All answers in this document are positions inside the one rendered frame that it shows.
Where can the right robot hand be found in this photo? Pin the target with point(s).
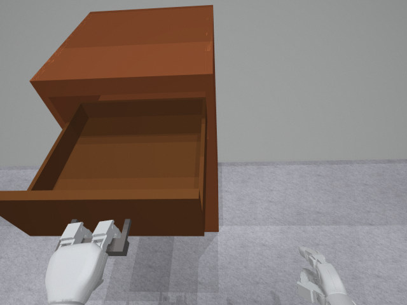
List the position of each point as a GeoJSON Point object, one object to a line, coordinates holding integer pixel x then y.
{"type": "Point", "coordinates": [315, 287]}

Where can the left robot hand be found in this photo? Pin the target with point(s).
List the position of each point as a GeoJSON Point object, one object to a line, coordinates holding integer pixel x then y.
{"type": "Point", "coordinates": [75, 270]}

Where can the handle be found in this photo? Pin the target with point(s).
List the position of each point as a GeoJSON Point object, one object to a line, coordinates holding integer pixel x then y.
{"type": "Point", "coordinates": [118, 246]}

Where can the cabinet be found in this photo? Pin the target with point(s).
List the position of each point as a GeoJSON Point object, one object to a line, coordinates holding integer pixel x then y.
{"type": "Point", "coordinates": [138, 54]}

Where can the drawer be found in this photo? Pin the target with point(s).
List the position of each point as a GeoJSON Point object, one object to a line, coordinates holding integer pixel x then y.
{"type": "Point", "coordinates": [143, 160]}

